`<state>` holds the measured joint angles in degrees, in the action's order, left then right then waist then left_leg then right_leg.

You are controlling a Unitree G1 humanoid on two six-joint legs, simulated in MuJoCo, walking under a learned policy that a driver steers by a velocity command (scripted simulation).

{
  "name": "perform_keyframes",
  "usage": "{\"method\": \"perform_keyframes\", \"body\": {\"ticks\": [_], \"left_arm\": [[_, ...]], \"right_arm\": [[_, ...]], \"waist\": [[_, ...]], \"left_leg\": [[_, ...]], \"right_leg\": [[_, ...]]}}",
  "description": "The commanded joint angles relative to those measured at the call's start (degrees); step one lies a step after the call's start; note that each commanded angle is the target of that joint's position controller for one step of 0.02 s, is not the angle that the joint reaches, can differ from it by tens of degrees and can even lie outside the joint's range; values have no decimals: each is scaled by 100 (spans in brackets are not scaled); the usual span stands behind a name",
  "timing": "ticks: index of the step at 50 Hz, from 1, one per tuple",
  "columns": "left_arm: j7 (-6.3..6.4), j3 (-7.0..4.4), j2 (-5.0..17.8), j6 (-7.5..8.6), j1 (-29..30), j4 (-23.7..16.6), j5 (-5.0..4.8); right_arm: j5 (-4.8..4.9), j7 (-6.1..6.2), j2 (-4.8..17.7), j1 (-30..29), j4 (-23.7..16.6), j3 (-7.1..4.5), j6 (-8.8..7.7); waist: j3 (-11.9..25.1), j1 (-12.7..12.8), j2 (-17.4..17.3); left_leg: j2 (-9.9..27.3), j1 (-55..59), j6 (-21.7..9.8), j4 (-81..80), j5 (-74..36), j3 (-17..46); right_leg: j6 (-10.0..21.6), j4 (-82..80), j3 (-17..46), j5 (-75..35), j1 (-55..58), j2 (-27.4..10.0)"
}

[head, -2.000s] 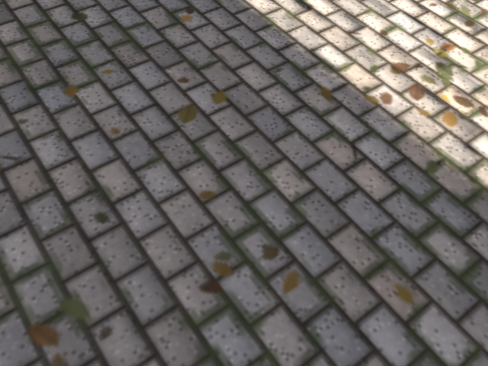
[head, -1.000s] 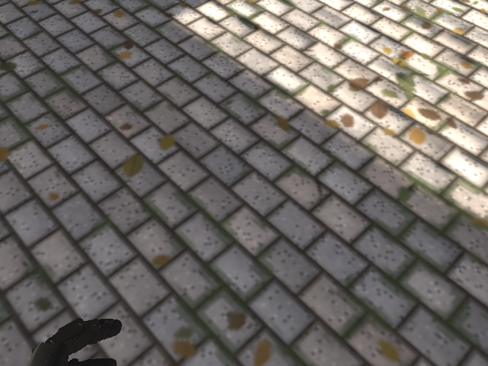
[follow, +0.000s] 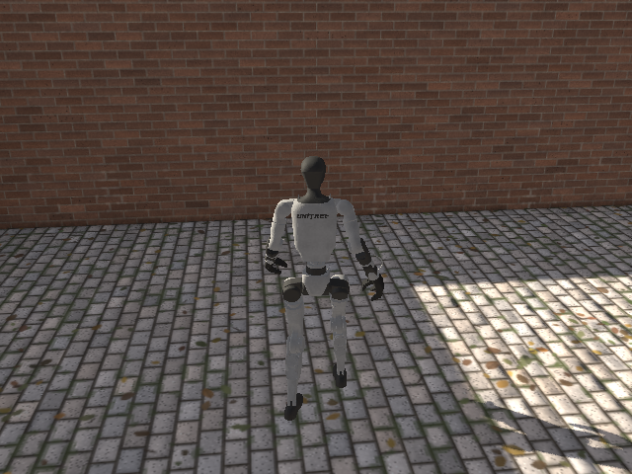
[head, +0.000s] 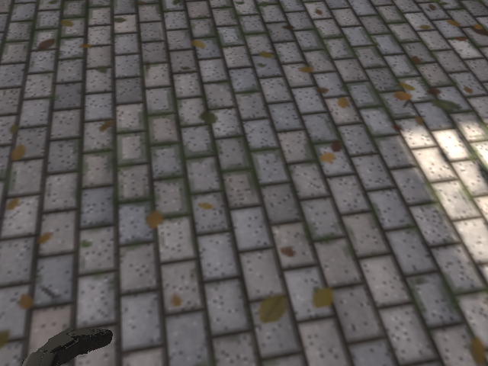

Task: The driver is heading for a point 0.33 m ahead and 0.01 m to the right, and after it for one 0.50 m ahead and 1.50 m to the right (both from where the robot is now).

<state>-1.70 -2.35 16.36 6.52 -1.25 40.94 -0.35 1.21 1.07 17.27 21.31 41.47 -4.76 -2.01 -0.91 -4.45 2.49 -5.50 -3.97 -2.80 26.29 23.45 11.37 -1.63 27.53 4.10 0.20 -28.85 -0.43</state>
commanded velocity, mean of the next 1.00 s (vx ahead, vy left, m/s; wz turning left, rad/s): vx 0.50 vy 0.00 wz -0.25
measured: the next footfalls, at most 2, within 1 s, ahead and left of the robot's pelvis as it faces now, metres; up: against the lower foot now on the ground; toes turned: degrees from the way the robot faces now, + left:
right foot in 0.02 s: +0.18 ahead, -0.13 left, +0.00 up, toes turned +4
left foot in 0.50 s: +0.41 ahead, +0.13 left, +0.00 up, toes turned -5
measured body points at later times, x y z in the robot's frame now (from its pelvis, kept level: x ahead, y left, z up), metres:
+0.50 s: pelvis +0.27 +0.01 +0.00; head +0.29 +0.01 +0.45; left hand +0.24 +0.29 -0.13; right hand +0.52 -0.21 -0.05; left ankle +0.38 +0.13 -0.73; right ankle +0.15 -0.13 -0.73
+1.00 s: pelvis +0.51 -0.05 -0.01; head +0.54 -0.07 +0.43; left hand +0.81 +0.10 -0.08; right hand +0.43 -0.34 -0.14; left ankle +0.38 +0.13 -0.72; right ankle +0.60 -0.18 -0.73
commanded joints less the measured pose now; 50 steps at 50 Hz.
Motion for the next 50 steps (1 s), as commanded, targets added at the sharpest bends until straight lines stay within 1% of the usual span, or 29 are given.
{"method": "perform_keyframes", "body": {"ticks": [1, 2, 3, 4, 5, 6, 7, 8, 10, 13, 15, 20, 22, 23, 24, 25, 26, 27, 28, 29, 31, 33, 38, 41, 45, 47, 48, 49, 50], "left_arm": [[34, -394, 1026, 171, -1055, -82, 99], [59, -486, 1451, 167, -1765, 2, 215], [-23, -536, 1499, 95, -2182, 288, 89], [-36, -397, 988, 76, -1909, 185, -32], [-13, -324, 751, 22, -1614, 131, -8], [-2, -276, 661, -13, -1364, 119, 55], [15, -225, 533, -19, -1226, 141, 91], [31, -195, 482, -12, -1182, 166, 116], [39, -185, 507, 6, -1304, 261, 34], [93, -261, 797, -37, -1461, 344, -61], [130, -292, 902, -93, -1586, 398, -93], [174, -304, 952, -236, -2101, 575, -161], [206, -331, 1018, -290, -2077, 580, -161], [217, -322, 985, -309, -2029, 570, -153], [213, -272, 829, -304, -2015, 539, -114], [194, -139, 460, -275, -1888, 365, -4], [221, -14, 26, -190, -2486, 177, -79], [229, -123, 533, -172, -2451, 227, -205], [220, -215, 802, -195, -2070, 176, -237], [220, -229, 769, -228, -1853, 166, -194], [189, -260, 628, -320, -1680, 108, -132], [150, -221, 391, -428, -1625, 25, -142], [41, -153, 236, -475, -1047, -270, -93], [-69, -106, 201, -441, -463, -468, -83], [-168, -130, 326, -466, 60, -775, -89], [-189, -211, 481, -493, -62, -852, -67], [-178, -305, 635, -515, -461, -792, -62], [-135, -468, 888, -536, -1327, -570, -83], [-26, -676, 1336, -596, -2343, -309, -107]], "right_arm": [[-65, 1, 382, -139, -336, -47, -40], [-62, 2, 23, 447, -414, 68, -67], [92, 7, 106, 905, -403, 103, -116], [142, 8, 636, 513, -337, -5, -122], [84, 3, 768, -116, -436, -31, -118], [-8, 1, 711, -499, -538, -21, -135], [-67, -18, 644, -652, -580, -33, -149], [-55, -49, 540, -596, -577, -18, -152], [-89, -75, 333, -575, -592, 38, -167], [-156, -86, 131, -1116, -791, 149, -245], [-130, -126, 51, -1494, -846, 196, -298], [-24, -229, 212, -2146, -989, 151, -404], [-10, -236, 374, -2006, -967, 78, -451], [-20, -215, 466, -1691, -867, 19, -462], [-69, -164, 664, -1128, -724, -87, -468], [-183, -95, 1032, -214, -635, -196, -461], [-244, -102, 1425, 170, -525, -283, -356], [-182, -134, 1005, 193, -468, -195, -342], [-132, -135, 664, -67, -466, -92, -347], [-144, -148, 488, -382, -462, -29, -353], [-197, -169, 250, -814, -395, 33, -379], [-182, -162, 291, -933, -301, -10, -442], [-172, -95, 606, -878, -60, -131, -460], [-122, -58, 789, -716, 63, -180, -408], [3, -54, 991, -451, 255, -256, -290], [46, -35, 1159, -460, 280, -302, -210], [72, -22, 1239, -483, 276, -322, -161], [92, -4, 1193, -540, 256, -292, -118], [-31, 22, 979, -429, 180, -194, -139]], "waist": [[840, 832, -843], [1708, 778, 330], [1918, 690, 1816], [1157, 829, 950], [596, 880, 435], [234, 799, 146], [73, 682, 153], [65, 566, 288], [114, 494, 375], [30, 598, 220], [-9, 711, 194], [-51, 882, 266], [3, 682, 348], [125, 470, 332], [461, 187, 260], [1226, -248, -292], [1864, -26, -1872], [1631, -90, -1690], [950, -94, -1257], [593, 34, -989], [157, 303, -957], [43, 427, -920], [-110, 380, -607], [-249, 174, -514], [-399, 82, -521], [-186, 261, -667], [110, 521, -728], [560, 1015, -634], [1098, 1425, -195]], "left_leg": [[959, -600, -457, 1093, -2168, 706], [289, -2031, -73, 2978, -842, 87], [14, -3500, 140, 4383, 1066, -172], [310, -4043, 154, 4903, 736, 67], [528, -4090, 134, 4932, 270, -136], [692, -3961, 117, 4661, -66, -278], [881, -3787, 97, 4296, -330, -299], [997, -3516, 92, 4052, -483, -369], [1075, -3355, 157, 3570, -545, -615], [1081, -3329, 314, 2341, -1053, -804], [941, -2974, 400, 1477, -1695, -882], [645, -2283, 450, 399, -2280, -866], [628, -1805, 326, 78, -2108, -836], [617, -1245, 218, -123, -2071, -888], [726, -314, 59, -187, -1960, -853], [1716, 1090, -313, -58, -1776, 56], [2983, 2470, -1055, -516, -755, 2242], [2992, 2195, -1179, -850, 229, 2931], [2768, 1653, -998, -924, 147, 2095], [2484, 1061, -861, -1050, -436, 1372], [2130, 207, -752, -1387, -1363, 459], [2081, -174, -790, -1643, -1952, -81], [2028, -176, -803, -1865, -2624, -1115], [2014, -81, -680, -1868, -2664, -1593], [2216, 558, -500, -1578, -3006, -1899], [2226, 797, -376, -923, -4621, -2103], [2165, 794, -298, -217, -5553, -2229], [1970, 430, -132, 934, -5866, -2431], [1742, -885, 139, 2620, -4499, -2458]], "right_leg": [[495, -86, 167, 310, 2155, -404], [1166, -161, 1984, 931, 4073, -1563], [1796, -1017, 4312, 2586, 4765, -2277], [1631, -1244, 4080, 3470, 4287, -2132], [1415, -1225, 3139, 3132, 3623, -1901], [1348, -1307, 2484, 2424, 2947, -1653], [1322, -1404, 2034, 1823, 2543, -1452], [1294, -1509, 1726, 1408, 2294, -1304], [1441, -1658, 1447, 755, 2136, -1173], [1547, -1819, 1107, 158, 2061, -1109], [1444, -1806, 823, 37, 1914, -955], [1269, -1477, 1005, 208, 2032, -1048], [1129, -1194, 1216, 328, 2101, -1132], [1016, -890, 1169, 190, 1994, -1032], [850, -204, 994, -87, 1733, -735], [621, 1401, 662, 733, 916, -347], [315, 3190, -21, 3111, -883, 304], [275, 4109, 312, 3282, -1549, 16], [276, 4370, 352, 2775, -1771, -202], [243, 4318, 253, 2342, -1611, -373], [197, 3976, 246, 1844, -1270, -615], [129, 3792, 166, 1589, -1075, -686], [43, 2470, 62, 412, -1120, -699], [149, 1593, -227, -149, -877, -598], [417, 1015, -481, 285, -875, -481], [641, 912, -793, 874, -383, -174], [782, 864, -979, 1107, 237, 75], [981, 536, -1084, 853, 1458, 362], [1268, 469, -302, 688, 3255, 43]]}}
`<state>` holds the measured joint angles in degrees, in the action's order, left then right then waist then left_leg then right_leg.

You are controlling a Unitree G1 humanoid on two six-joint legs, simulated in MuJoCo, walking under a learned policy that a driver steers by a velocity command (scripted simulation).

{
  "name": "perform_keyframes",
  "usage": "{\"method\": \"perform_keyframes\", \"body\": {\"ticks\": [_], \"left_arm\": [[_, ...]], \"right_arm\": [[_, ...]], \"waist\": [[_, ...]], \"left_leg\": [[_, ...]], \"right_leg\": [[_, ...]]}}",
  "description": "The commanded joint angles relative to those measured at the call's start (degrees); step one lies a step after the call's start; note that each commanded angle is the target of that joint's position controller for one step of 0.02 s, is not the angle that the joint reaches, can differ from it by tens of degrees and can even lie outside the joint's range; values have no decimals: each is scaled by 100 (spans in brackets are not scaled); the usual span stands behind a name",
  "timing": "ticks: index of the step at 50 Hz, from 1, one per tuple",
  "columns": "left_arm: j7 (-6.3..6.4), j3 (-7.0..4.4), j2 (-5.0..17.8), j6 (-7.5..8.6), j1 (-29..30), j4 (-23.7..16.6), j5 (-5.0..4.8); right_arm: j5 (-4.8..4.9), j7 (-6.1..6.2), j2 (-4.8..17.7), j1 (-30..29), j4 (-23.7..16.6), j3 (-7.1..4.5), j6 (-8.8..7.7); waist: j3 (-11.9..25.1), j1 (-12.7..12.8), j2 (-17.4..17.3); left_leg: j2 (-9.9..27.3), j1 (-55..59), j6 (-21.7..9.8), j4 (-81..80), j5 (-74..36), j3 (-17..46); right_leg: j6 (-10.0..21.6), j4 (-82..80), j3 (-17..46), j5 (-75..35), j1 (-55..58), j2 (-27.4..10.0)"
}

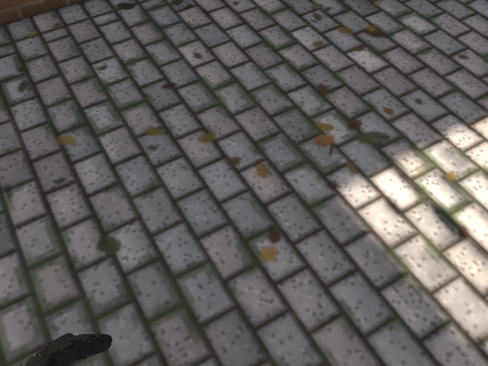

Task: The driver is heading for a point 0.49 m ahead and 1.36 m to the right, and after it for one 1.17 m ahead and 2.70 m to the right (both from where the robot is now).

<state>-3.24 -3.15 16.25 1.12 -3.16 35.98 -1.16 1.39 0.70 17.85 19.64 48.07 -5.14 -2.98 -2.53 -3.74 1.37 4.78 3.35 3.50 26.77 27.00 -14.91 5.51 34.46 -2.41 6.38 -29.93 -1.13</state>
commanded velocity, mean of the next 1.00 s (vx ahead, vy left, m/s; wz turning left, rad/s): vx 0.50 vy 0.00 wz -0.59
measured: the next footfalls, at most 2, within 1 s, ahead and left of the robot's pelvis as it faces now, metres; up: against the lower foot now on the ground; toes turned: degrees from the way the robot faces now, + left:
left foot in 0.48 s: +0.46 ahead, +0.07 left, +0.00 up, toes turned -20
right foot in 1.00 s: +0.59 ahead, -0.29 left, +0.00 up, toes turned -38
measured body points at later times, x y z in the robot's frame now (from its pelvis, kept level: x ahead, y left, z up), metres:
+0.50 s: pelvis +0.29 +0.00 +0.01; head +0.31 -0.01 +0.46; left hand +0.40 +0.28 -0.10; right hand +0.45 -0.30 -0.05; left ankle +0.42 +0.08 -0.72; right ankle +0.12 -0.09 -0.71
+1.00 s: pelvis +0.51 -0.12 +0.00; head +0.54 -0.15 +0.45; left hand +0.85 -0.06 -0.06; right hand +0.35 -0.38 -0.13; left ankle +0.43 +0.09 -0.71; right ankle +0.56 -0.27 -0.72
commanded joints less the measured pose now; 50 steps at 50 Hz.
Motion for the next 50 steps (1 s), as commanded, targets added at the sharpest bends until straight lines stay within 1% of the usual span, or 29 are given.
{"method": "perform_keyframes", "body": {"ticks": [1, 2, 3, 4, 5, 6, 7, 10, 13, 15, 17, 20, 22, 23, 24, 25, 26, 27, 28, 29, 31, 35, 38, 41, 45, 47, 48, 49, 50], "left_arm": [[179, -676, 2051, -19, -1950, 137, -82], [148, -532, 1622, 82, -2123, -87, -36], [123, -429, 1273, 171, -1960, 4, 14], [130, -380, 1130, 215, -1665, -2, -3], [148, -322, 947, 217, -1252, -68, 15], [173, -265, 805, 222, -995, -171, 88], [191, -258, 789, 225, -889, -221, 120], [287, -295, 915, 262, -1005, -119, 76], [375, -327, 999, 232, -1254, 11, 22], [405, -337, 1022, 198, -1438, 93, -2], [414, -351, 1049, 174, -1655, 195, -31], [435, -344, 977, 124, -1778, 270, -43], [440, -351, 955, 83, -1687, 257, -26], [431, -301, 806, 76, -1638, 229, -14], [405, -180, 483, 95, -1610, 144, 41], [411, -66, 133, 140, -2269, -4, -72], [427, -94, 523, 163, -2375, -4, -128], [426, -215, 958, 138, -1907, 27, -127], [432, -237, 1000, 102, -1523, -37, -63], [415, -248, 933, 95, -1299, -111, -3], [355, -247, 721, 43, -1313, -141, -42], [319, -166, 417, -30, -1048, -300, -18], [243, -131, 367, 10, -768, -343, -18], [130, -73, 260, 72, -186, -476, -14], [4, -85, 320, 68, 280, -710, -37], [-13, -182, 510, 37, 84, -740, 3], [-1, -280, 683, 12, -340, -663, 18], [45, -440, 934, -14, -1229, -430, 3], [156, -630, 1335, -78, -2257, -165, -26]], "right_arm": [[-300, -8, 71, 249, -846, 123, -172], [-106, -78, 475, -255, -875, 97, -381], [112, -119, 776, -817, -1043, 18, -476], [55, -91, 706, -900, -1049, 56, -532], [-106, -44, 714, -881, -978, 34, -539], [-172, -37, 759, -768, -941, -4, -484], [-192, -47, 742, -703, -938, -14, -413], [-250, -37, 495, -869, -987, 52, -276], [-243, -68, 283, -1547, -1147, 150, -275], [-191, -121, 231, -1958, -1233, 186, -307], [-122, -171, 300, -2228, -1320, 174, -346], [-96, -230, 507, -2255, -1359, 94, -410], [-82, -223, 612, -1883, -1281, 22, -457], [-110, -188, 713, -1400, -1158, -53, -479], [-213, -140, 952, -666, -1086, -137, -505], [-312, -115, 1459, 36, -945, -269, -439], [-157, -169, 1138, 132, -867, -214, -389], [-123, -150, 718, -145, -944, -97, -356], [-162, -128, 566, -415, -984, -40, -307], [-186, -118, 436, -622, -945, 8, -281], [-223, -95, 320, -777, -877, 52, -301], [-173, -89, 553, -703, -673, -40, -369], [-170, -79, 683, -709, -571, -69, -334], [-130, -54, 810, -537, -445, -86, -269], [-15, -56, 1023, -275, -276, -148, -145], [44, -27, 1202, -300, -271, -202, -74], [70, -5, 1284, -320, -279, -227, -30], [92, 19, 1239, -398, -307, -204, 4], [-35, 44, 1001, -318, -385, -101, -17]], "waist": [[1664, 610, 1547], [2459, 1048, 868], [1628, 1121, 527], [1122, 888, 179], [801, 632, -12], [687, 413, 88], [645, 306, 158], [450, 275, 59], [257, 524, 163], [196, 695, 248], [160, 798, 291], [186, 738, 408], [262, 510, 599], [495, 254, 577], [1171, -94, 231], [2059, 10, -1292], [2005, 13, -1797], [1212, -105, -1141], [753, -68, -744], [384, 28, -617], [189, 229, -829], [83, 256, -632], [73, 185, -526], [-78, -37, -460], [-244, -96, -476], [-6, 145, -640], [286, 428, -705], [743, 945, -596], [1273, 1384, -142]], "left_leg": [[-436, -4235, -106, 4646, 457, 580], [-557, -4796, -188, 5286, 810, 1968], [-309, -5262, -311, 5229, 235, 2003], [-70, -5102, -388, 4758, -269, 1973], [108, -4707, -356, 4257, -583, 1983], [224, -4259, -332, 3973, -798, 2033], [226, -4010, -276, 3790, -900, 2020], [117, -3859, -37, 3016, -1364, 1847], [-100, -3695, 64, 1669, -2585, 1815], [-296, -3378, 67, 932, -3123, 1787], [-399, -3205, 34, 578, -3260, 1853], [-450, -3068, -121, 172, -2806, 2021], [-480, -2564, -306, 6, -2342, 1944], [-454, -1820, -462, -210, -2351, 1866], [244, -496, -799, -79, -2181, 2453], [1574, 1596, -1686, -376, -1042, 4736], [1995, 1715, -1878, -875, 359, 6108], [1759, 1048, -1633, -1019, 622, 5402], [1522, 392, -1439, -1049, -2, 4573], [1286, -205, -1387, -1182, -683, 3967], [993, -832, -1290, -1462, -1394, 3150], [1057, -934, -1486, -1808, -2288, 2315], [961, -757, -1408, -1835, -2855, 1643], [890, -654, -1265, -1819, -3035, 1099], [1104, -75, -1128, -1589, -3603, 778], [1126, 175, -1013, -915, -5435, 549], [1084, 180, -948, -196, -6341, 428], [922, -229, -794, 938, -6539, 246], [711, -1592, -555, 2613, -5047, 252]], "right_leg": [[1602, -793, 3675, 1054, 5085, -1414], [1840, -1665, 5087, 1878, 5359, -1817], [1537, -1805, 4297, 1528, 4868, -1675], [1346, -1782, 3612, 1038, 4053, -1429], [1193, -1798, 3085, 406, 3257, -1216], [1138, -1909, 2741, -138, 2689, -1049], [1161, -2028, 2623, -419, 2356, -980], [1184, -2174, 2092, -1066, 1740, -778], [908, -2150, 1742, -708, 1508, -460], [765, -2100, 1741, -306, 1416, -378], [718, -1977, 1979, -44, 1535, -480], [616, -1493, 2483, 116, 2053, -657], [499, -1115, 2706, -83, 2170, -664], [349, -665, 2599, -309, 2063, -437], [143, 618, 2241, -29, 1569, -123], [-321, 2579, 1364, 1773, -334, 704], [-424, 3607, 1298, 2761, -1344, 428], [-471, 3981, 1330, 2269, -1626, 157], [-505, 3993, 1102, 1851, -1536, -34], [-525, 3739, 1057, 1550, -1422, -185], [-520, 3385, 968, 1237, -998, -427], [-628, 2708, 841, 753, -1173, -553], [-636, 1849, 714, -118, -1127, -554], [-554, 924, 388, -752, -857, -457], [-313, 270, 100, -373, -736, -320], [-80, 146, -196, 229, -183, 6], [72, 89, -345, 464, 433, 237], [286, -260, -412, 156, 1690, 481], [575, -328, 401, 72, 3510, 113]]}}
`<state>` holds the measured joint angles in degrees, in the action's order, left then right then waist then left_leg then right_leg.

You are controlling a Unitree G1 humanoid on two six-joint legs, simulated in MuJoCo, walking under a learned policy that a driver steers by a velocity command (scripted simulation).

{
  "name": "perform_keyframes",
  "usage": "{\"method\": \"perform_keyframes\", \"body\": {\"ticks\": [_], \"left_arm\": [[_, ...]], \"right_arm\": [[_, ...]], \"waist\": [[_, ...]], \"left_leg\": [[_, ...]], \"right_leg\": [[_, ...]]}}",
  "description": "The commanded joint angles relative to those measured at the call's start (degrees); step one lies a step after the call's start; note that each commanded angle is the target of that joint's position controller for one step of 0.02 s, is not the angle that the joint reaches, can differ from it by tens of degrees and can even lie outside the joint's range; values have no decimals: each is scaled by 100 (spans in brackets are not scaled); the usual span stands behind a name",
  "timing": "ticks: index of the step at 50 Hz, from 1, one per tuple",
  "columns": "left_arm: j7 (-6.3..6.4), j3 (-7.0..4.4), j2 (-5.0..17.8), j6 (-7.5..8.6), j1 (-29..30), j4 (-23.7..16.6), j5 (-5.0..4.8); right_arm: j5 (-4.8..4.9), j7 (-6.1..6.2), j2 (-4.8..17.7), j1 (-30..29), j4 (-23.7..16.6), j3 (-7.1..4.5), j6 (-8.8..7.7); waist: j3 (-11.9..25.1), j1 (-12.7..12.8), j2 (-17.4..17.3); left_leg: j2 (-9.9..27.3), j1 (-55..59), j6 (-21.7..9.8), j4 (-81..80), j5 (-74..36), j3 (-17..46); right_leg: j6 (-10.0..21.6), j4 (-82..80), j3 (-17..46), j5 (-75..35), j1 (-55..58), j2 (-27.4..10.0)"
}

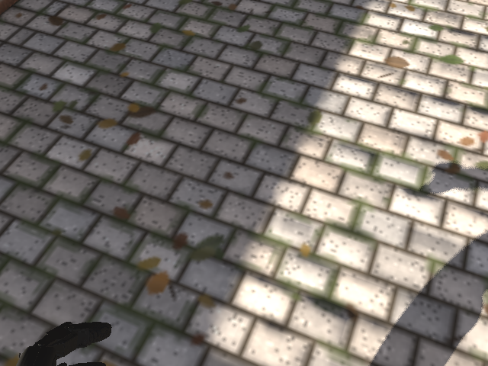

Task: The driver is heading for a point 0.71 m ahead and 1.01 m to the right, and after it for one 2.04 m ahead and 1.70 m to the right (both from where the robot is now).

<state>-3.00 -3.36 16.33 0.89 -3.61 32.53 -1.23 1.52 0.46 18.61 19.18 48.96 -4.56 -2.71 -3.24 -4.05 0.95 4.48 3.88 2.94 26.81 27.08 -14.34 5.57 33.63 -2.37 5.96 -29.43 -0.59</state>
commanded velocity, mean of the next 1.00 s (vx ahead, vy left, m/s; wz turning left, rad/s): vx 0.50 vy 0.00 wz -0.60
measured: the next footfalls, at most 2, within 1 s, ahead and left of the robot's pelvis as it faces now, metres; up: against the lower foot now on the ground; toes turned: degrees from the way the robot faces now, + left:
left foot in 0.46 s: +0.47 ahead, +0.08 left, +0.00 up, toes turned -20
right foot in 0.98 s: +0.61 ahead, -0.28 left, +0.00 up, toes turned -37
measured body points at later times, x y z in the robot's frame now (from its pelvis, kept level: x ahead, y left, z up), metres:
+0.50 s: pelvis +0.29 +0.01 +0.00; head +0.32 +0.00 +0.45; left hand +0.41 +0.28 -0.10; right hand +0.45 -0.29 -0.06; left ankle +0.43 +0.09 -0.72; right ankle +0.13 -0.09 -0.70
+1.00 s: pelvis +0.53 -0.12 +0.00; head +0.55 -0.15 +0.45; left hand +0.86 -0.06 -0.06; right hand +0.37 -0.38 -0.13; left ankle +0.44 +0.09 -0.70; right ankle +0.58 -0.26 -0.72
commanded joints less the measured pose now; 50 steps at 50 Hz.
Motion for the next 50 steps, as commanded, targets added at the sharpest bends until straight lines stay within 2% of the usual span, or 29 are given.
{"method": "perform_keyframes", "body": {"ticks": [1, 2, 3, 4, 5, 7, 9, 12, 15, 17, 20, 22, 23, 24, 25, 26, 27, 28, 29, 31, 33, 36, 40, 44, 45, 47, 48, 49, 50], "left_arm": [[178, -671, 2002, -9, -1972, 131, -84], [144, -525, 1535, 97, -2160, -58, -44], [118, -417, 1220, 189, -1982, 43, 11], [121, -372, 1101, 233, -1678, 56, 2], [134, -320, 949, 238, -1283, 9, 21], [179, -255, 815, 251, -927, -101, 117], [239, -264, 858, 281, -956, -15, 79], [349, -308, 1010, 260, -1177, 143, 49], [396, -329, 1068, 212, -1449, 295, 13], [396, -340, 1078, 196, -1648, 415, -21], [418, -329, 989, 152, -1725, 507, -38], [418, -316, 912, 105, -1628, 506, -19], [403, -238, 692, 107, -1630, 482, 7], [388, -101, 329, 116, -1741, 393, 104], [389, -32, 137, 159, -2475, 230, -103], [415, -136, 752, 153, -2356, 391, -140], [411, -222, 1027, 123, -1735, 327, -97], [423, -227, 986, 96, -1450, 285, -39], [404, -239, 906, 99, -1257, 225, 13], [346, -225, 681, 54, -1323, 217, -54], [327, -181, 485, 3, -1195, 147, -48], [292, -132, 377, 0, -881, 19, -7], [144, -67, 271, 85, -296, -79, -9], [5, -49, 265, 94, 272, -304, -32], [-20, -75, 324, 88, 296, -347, -25], [-28, -191, 547, 50, 9, -345, 17], [-14, -304, 741, 26, -542, -224, 21], [51, -487, 1033, -6, -1527, 51, 1], [178, -640, 1496, -76, -2314, 246, -47]], "right_arm": [[-299, -14, 73, 238, -848, 123, -173], [-125, -91, 515, -296, -893, 79, -381], [87, -135, 797, -861, -1077, 1, -484], [39, -114, 713, -930, -1089, 42, -543], [-114, -75, 706, -909, -1020, 26, -551], [-194, -80, 731, -717, -968, -15, -433], [-246, -77, 569, -728, -956, 22, -327], [-262, -80, 321, -1359, -1129, 121, -282], [-202, -146, 209, -2001, -1274, 183, -323], [-134, -183, 305, -2213, -1360, 154, -357], [-110, -219, 524, -2148, -1384, 56, -410], [-109, -198, 618, -1634, -1264, -32, -452], [-166, -158, 767, -1090, -1164, -117, -478], [-246, -110, 1071, -257, -1103, -197, -487], [-281, -151, 1440, 158, -894, -298, -399], [-146, -186, 878, -8, -1005, -178, -376], [-133, -154, 585, -232, -1046, -99, -340], [-194, -141, 495, -501, -1071, -55, -309], [-220, -125, 380, -641, -1017, -23, -292], [-234, -92, 273, -712, -941, 3, -330], [-182, -85, 347, -655, -832, -32, -375], [-183, -71, 554, -571, -694, -106, -371], [-155, -40, 702, -530, -575, -128, -295], [-53, -28, 904, -233, -396, -183, -180], [-18, -25, 966, -227, -374, -203, -144], [44, 10, 1157, -259, -380, -263, -71], [69, 31, 1216, -304, -396, -281, -24], [73, 56, 1112, -359, -430, -237, -4], [-152, 56, 690, -159, -535, -77, -31]], "waist": [[1791, 636, 1532], [2549, 1088, 894], [1682, 1147, 588], [1164, 894, 203], [849, 642, 11], [684, 327, 196], [572, 269, 134], [325, 458, 161], [230, 730, 269], [212, 806, 323], [243, 705, 480], [363, 414, 629], [736, 149, 545], [1567, -139, -154], [2167, 212, -2157], [1710, 86, -1439], [1039, -50, -931], [684, 39, -541], [395, 115, -504], [304, 268, -790], [217, 278, -729], [160, 238, -536], [24, 45, -459], [-173, -81, -436], [-162, -22, -460], [143, 268, -645], [470, 617, -663], [966, 1148, -508], [1465, 1327, 393]], "left_leg": [[-406, -4248, -158, 4650, 420, 583], [-511, -4829, -219, 5293, 727, 1913], [-256, -5262, -322, 5192, 133, 1942], [-25, -5055, -371, 4681, -372, 1916], [137, -4687, -318, 4188, -655, 1916], [248, -4056, -204, 3748, -954, 1941], [198, -3895, -18, 3299, -1134, 1809], [19, -3827, 152, 2071, -2208, 1731], [-285, -3306, 154, 892, -3174, 1692], [-369, -3144, 102, 556, -3286, 1800], [-386, -3003, -79, 219, -2758, 1976], [-431, -2341, -289, 1, -2357, 1839], [-246, -1419, -487, -81, -2314, 1909], [742, 43, -829, -1, -2001, 2867], [1897, 1589, -1701, -711, -368, 5633], [1900, 1331, -1574, -1005, 849, 5946], [1680, 684, -1347, -1063, 586, 5017], [1448, 42, -1236, -1120, -238, 4280], [1247, -427, -1239, -1226, -903, 3745], [992, -875, -1195, -1485, -1529, 2976], [1019, -964, -1303, -1672, -1967, 2534], [1107, -783, -1406, -1807, -2631, 2004], [930, -688, -1223, -1830, -3106, 1126], [1096, -233, -1092, -1711, -3450, 731], [1142, -81, -1044, -1548, -3933, 637], [1150, 150, -931, -770, -5868, 414], [1085, 84, -856, 70, -6598, 290], [893, -519, -677, 1309, -6431, 141], [585, -2102, -425, 3162, -3605, 162]], "right_leg": [[1601, -718, 3691, 1089, 5201, -1475], [1829, -1540, 5026, 1940, 5421, -1840], [1520, -1692, 4207, 1536, 4866, -1683], [1333, -1696, 3526, 979, 4024, -1433], [1191, -1731, 3020, 334, 3265, -1216], [1167, -1958, 2596, -467, 2410, -989], [1214, -2054, 2251, -992, 1926, -882], [1016, -2077, 1812, -858, 1519, -574], [759, -1996, 1733, -245, 1290, -394], [696, -1842, 1996, 37, 1437, -508], [579, -1322, 2509, 198, 1960, -704], [432, -864, 2651, -15, 2021, -630], [247, -162, 2448, -187, 1836, -340], [18, 1474, 1946, 717, 1155, 49], [-341, 3262, 1276, 2887, -827, 708], [-433, 3980, 1427, 2641, -1467, 238], [-473, 4121, 1272, 2108, -1612, 60], [-508, 4018, 1104, 1716, -1411, -129], [-520, 3762, 1097, 1453, -1313, -284], [-518, 3458, 981, 1216, -924, -488], [-554, 3188, 876, 1086, -1030, -559], [-630, 2507, 832, 519, -1305, -621], [-571, 1222, 475, -575, -984, -542], [-375, 449, 148, -503, -802, -416], [-281, 330, 58, -278, -696, -336], [-36, 242, -250, 325, -39, 27], [132, 125, -382, 466, 701, 265], [363, -215, -355, 108, 2148, 473], [721, -260, 1068, 84, 3905, -398]]}}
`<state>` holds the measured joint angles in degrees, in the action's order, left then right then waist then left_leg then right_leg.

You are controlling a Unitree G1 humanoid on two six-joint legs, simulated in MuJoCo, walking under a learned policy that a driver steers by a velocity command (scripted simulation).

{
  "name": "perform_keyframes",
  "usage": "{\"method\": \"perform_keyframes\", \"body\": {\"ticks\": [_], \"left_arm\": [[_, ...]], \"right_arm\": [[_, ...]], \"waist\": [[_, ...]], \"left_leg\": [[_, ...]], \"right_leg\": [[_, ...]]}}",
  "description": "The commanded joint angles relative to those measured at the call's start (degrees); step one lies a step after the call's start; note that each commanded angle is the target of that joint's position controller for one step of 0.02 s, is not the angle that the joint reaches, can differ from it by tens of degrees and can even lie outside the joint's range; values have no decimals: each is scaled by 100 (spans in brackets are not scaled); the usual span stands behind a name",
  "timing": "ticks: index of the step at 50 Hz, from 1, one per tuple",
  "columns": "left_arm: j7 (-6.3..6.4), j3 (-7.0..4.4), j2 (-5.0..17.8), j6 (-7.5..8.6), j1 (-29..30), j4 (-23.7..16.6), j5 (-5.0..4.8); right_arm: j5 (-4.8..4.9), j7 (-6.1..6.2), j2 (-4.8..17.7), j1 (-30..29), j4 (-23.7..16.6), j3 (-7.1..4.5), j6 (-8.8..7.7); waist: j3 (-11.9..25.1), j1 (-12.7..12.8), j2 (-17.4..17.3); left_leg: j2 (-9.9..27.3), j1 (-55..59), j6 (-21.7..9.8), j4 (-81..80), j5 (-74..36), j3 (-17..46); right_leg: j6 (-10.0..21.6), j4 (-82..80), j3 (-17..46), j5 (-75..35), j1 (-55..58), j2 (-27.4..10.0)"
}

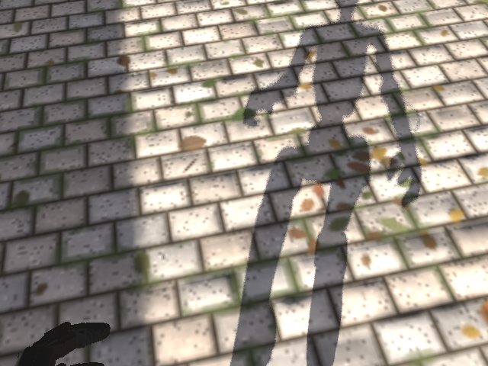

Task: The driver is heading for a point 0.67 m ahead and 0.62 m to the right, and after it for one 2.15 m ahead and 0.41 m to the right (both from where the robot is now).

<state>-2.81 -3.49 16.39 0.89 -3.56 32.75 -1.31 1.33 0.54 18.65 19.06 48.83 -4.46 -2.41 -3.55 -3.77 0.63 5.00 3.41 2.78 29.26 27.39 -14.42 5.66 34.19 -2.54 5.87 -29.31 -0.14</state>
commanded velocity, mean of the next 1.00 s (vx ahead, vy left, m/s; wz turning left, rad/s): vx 0.50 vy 0.00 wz -0.33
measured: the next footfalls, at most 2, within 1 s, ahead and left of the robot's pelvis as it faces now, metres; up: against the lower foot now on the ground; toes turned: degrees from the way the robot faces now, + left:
left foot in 0.50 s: +0.49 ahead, +0.08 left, +0.00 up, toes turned -12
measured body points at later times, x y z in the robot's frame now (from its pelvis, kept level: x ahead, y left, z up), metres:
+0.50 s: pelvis +0.30 +0.00 +0.01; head +0.33 -0.01 +0.46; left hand +0.38 +0.29 -0.11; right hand +0.48 -0.27 -0.07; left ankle +0.45 +0.09 -0.72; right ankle +0.12 -0.08 -0.71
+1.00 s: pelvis +0.58 -0.07 +0.01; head +0.61 -0.09 +0.46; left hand +0.87 +0.07 -0.07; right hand +0.49 -0.34 -0.12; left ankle +0.45 +0.09 -0.71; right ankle +0.69 -0.21 -0.71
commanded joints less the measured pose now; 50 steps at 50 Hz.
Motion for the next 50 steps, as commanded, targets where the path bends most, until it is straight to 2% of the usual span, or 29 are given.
{"method": "perform_keyframes", "body": {"ticks": [1, 2, 3, 4, 5, 6, 8, 10, 13, 15, 17, 21, 23, 24, 25, 26, 27, 28, 29, 30, 31, 33, 35, 40, 43, 46, 47, 49, 50], "left_arm": [[148, -624, 1973, 17, -1967, 62, -58], [102, -475, 1403, 123, -2068, -19, -34], [90, -388, 1178, 211, -1868, 58, 11], [94, -341, 1054, 251, -1538, 52, 6], [109, -297, 920, 255, -1192, 2, 36], [136, -248, 812, 261, -998, -74, 106], [189, -244, 817, 290, -929, -34, 95], [269, -253, 884, 300, -1063, 86, 86], [343, -228, 869, 284, -1303, 296, 74], [350, -222, 899, 287, -1540, 448, 62], [339, -226, 947, 294, -1754, 610, 38], [365, -236, 943, 211, -1973, 852, 35], [372, -249, 974, 156, -1854, 880, 41], [368, -210, 897, 136, -1767, 866, 61], [369, -117, 717, 129, -1724, 756, 136], [349, 14, 276, 212, -2560, 759, 53], [331, 16, 495, 287, -2491, 803, 15], [310, -98, 904, 316, -1833, 706, -83], [309, -82, 897, 339, -1350, 577, -58], [303, -85, 821, 355, -1085, 515, 34], [300, -104, 747, 345, -1137, 540, 80], [293, -62, 513, 296, -1377, 649, 76], [301, -18, 388, 264, -1228, 607, 96], [202, 68, 216, 322, -394, 447, 54], [113, 88, 187, 340, 119, 266, 7], [12, 72, 229, 332, 430, 78, 3], [-24, 56, 259, 331, 455, 25, 15], [-64, -47, 457, 314, 143, 10, 53], [-58, -168, 656, 300, -466, 138, 55]], "right_arm": [[-254, -30, 73, 230, -891, 137, -222], [-34, -100, 664, -514, -941, 29, -402], [118, -133, 798, -907, -1104, -5, -504], [27, -96, 712, -909, -1045, 23, -552], [-118, -65, 720, -862, -989, -4, -550], [-156, -75, 738, -746, -955, -25, -491], [-204, -80, 621, -681, -935, -13, -374], [-236, -74, 464, -887, -984, 32, -296], [-219, -119, 229, -1490, -1093, 136, -305], [-173, -177, 145, -1900, -1172, 184, -346], [-109, -223, 221, -2170, -1261, 171, -379], [-113, -300, 403, -2241, -1367, 105, -435], [-127, -287, 511, -1792, -1278, 41, -456], [-151, -253, 667, -1145, -1102, -55, -469], [-213, -225, 918, -218, -971, -127, -476], [-256, -219, 1379, 474, -799, -272, -424], [-74, -275, 935, 639, -677, -168, -396], [-19, -245, 631, 251, -727, -74, -372], [-84, -215, 534, -145, -805, -28, -325], [-140, -216, 424, -390, -807, 22, -303], [-199, -211, 321, -511, -820, 68, -325], [-173, -217, 300, -539, -776, 81, -361], [-134, -194, 450, -481, -689, 41, -392], [-130, -126, 635, -271, -498, 1, -360], [-107, -103, 715, 45, -314, -17, -312], [-72, -85, 747, 176, -179, -41, -196], [-59, -67, 782, 162, -165, -56, -149], [-44, 9, 945, 45, -215, -107, -55], [-53, 59, 987, -31, -256, -116, 10]], "waist": [[2166, 577, 1563], [2271, 1085, 746], [1427, 1028, 572], [1011, 756, 88], [769, 528, 31], [702, 349, 162], [628, 240, 192], [484, 272, 153], [333, 544, 273], [249, 758, 305], [121, 877, 320], [28, 828, 431], [207, 560, 555], [652, 218, 466], [1514, -185, 180], [2441, -46, -1313], [2441, -143, -1586], [1440, -204, -947], [882, -95, -476], [405, 46, -290], [306, 221, -399], [362, 369, -597], [299, 385, -557], [173, 79, -433], [35, -129, -366], [-85, -145, -324], [-67, -94, -354], [264, 180, -548], [645, 544, -572]], "left_leg": [[-655, -4266, -153, 4645, 773, 1045], [-467, -4858, -243, 5025, 551, 1981], [-253, -5159, -356, 4776, -55, 1912], [-15, -4851, -369, 4287, -532, 1919], [125, -4477, -304, 3826, -805, 1927], [215, -4131, -257, 3647, -1002, 1969], [194, -3896, -74, 3273, -1157, 1864], [120, -3922, 99, 2713, -1608, 1750], [-18, -3695, 172, 1357, -2893, 1655], [-168, -3340, 129, 703, -3557, 1586], [-211, -3361, 32, 373, -3672, 1640], [-252, -3662, -311, -37, -2890, 1715], [-422, -3062, -530, -183, -2398, 1507], [-509, -2116, -707, -303, -2575, 1380], [167, -502, -1066, -4, -2872, 2044], [1437, 1735, -2044, -264, -1857, 4508], [1726, 1942, -2141, -1129, -519, 5896], [1594, 1195, -1862, -1270, 77, 5233], [1362, 368, -1676, -1386, -213, 4525], [1117, -377, -1637, -1572, -782, 3996], [932, -796, -1568, -1707, -1292, 3646], [732, -1123, -1594, -1913, -2011, 3159], [745, -1186, -1667, -2071, -2638, 2732], [502, -1094, -1364, -2248, -3212, 1621], [674, -736, -1303, -2267, -3136, 1375], [915, -36, -1201, -2007, -3551, 1227], [972, 164, -1144, -1812, -4029, 1161], [971, 400, -1001, -1004, -6026, 954], [875, 303, -884, -126, -6822, 781]], "right_leg": [[1796, -1131, 4503, 1593, 5239, -1717], [1662, -1730, 4823, 2042, 5190, -1810], [1424, -1824, 4031, 1567, 4530, -1658], [1243, -1811, 3393, 902, 3709, -1400], [1134, -1856, 2922, 257, 3039, -1186], [1104, -1978, 2672, -149, 2614, -1038], [1174, -2124, 2402, -762, 2130, -939], [1144, -2191, 2011, -1077, 1807, -798], [842, -2179, 1503, -927, 1619, -500], [718, -2208, 1445, -497, 1519, -491], [710, -2147, 1619, -264, 1764, -670], [619, -1658, 2016, -794, 2770, -1116], [481, -1185, 1987, -1959, 2966, -1084], [345, -430, 1752, -2767, 2884, -795], [150, 942, 1504, -2175, 2124, -481], [-371, 3176, 999, 481, 0, 469], [-414, 3878, 1331, 2684, -971, 552], [-383, 4185, 1331, 2327, -1451, 186], [-360, 3997, 1033, 1851, -1411, -109], [-375, 3583, 890, 1526, -1317, -301], [-383, 3258, 886, 1262, -1011, -486], [-462, 2899, 765, 1089, -657, -570], [-573, 2445, 672, 808, -817, -634], [-576, 699, 471, -910, -636, -548], [-494, 142, 406, -1283, -600, -416], [-326, -151, 358, -839, -872, -319], [-250, -204, 270, -559, -849, -253], [-49, -186, -72, 85, -240, 69], [100, -301, -217, 147, 578, 282]]}}
Keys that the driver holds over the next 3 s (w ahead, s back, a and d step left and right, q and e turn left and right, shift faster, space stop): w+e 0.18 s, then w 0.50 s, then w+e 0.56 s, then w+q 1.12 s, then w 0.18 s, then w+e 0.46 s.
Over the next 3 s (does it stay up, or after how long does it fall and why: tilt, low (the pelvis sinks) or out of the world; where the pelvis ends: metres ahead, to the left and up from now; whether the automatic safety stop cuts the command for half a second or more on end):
stays up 1.68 -0.27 0.01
